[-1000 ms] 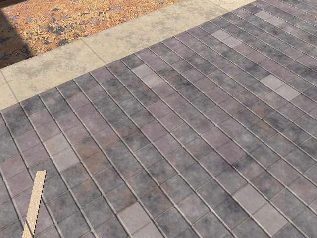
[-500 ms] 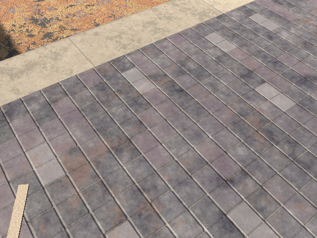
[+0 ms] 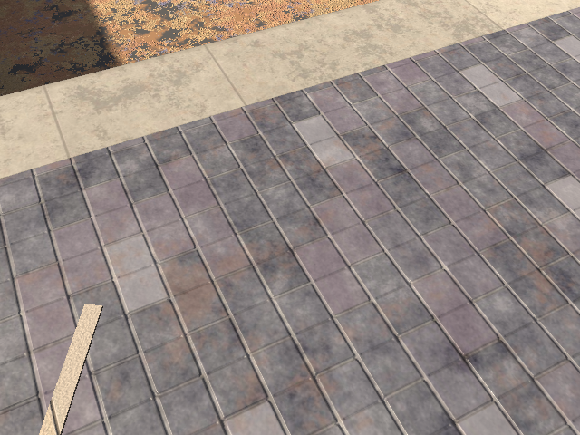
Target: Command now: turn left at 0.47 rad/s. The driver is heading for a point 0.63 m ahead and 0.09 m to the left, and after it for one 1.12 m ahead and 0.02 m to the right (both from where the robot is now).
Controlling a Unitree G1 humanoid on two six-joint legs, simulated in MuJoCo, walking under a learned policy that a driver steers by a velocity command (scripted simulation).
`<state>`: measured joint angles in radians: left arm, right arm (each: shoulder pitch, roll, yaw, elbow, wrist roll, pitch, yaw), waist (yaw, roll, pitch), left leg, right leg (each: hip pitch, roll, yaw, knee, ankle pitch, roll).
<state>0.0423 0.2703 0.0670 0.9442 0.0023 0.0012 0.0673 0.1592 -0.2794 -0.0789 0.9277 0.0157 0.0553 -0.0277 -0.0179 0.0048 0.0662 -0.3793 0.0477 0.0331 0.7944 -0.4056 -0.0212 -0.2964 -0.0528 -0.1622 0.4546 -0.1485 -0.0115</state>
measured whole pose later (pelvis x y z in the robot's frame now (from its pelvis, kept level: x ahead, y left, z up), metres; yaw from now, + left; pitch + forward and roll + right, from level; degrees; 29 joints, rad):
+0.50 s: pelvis +0.04 +0.02 +0.01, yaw +12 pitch +2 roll -1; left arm 0.08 0.29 0.08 0.95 -0.02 -0.06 0.00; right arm 0.21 -0.27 -0.07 0.86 0.01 -0.02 -0.03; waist -0.03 -0.01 0.00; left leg -0.18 -0.07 -0.12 0.39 -0.23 0.06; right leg -0.34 -0.01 0.01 0.57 -0.28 0.02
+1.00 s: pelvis +0.26 +0.08 -0.01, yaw +13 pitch +2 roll +0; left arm 0.44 0.27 0.05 1.04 -0.02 -0.07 0.01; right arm -0.03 -0.25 -0.04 0.73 0.02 -0.08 0.04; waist 0.09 0.01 0.04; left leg -0.50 0.01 0.04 0.50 -0.05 0.07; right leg 0.14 -0.03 0.00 0.29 -0.44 0.02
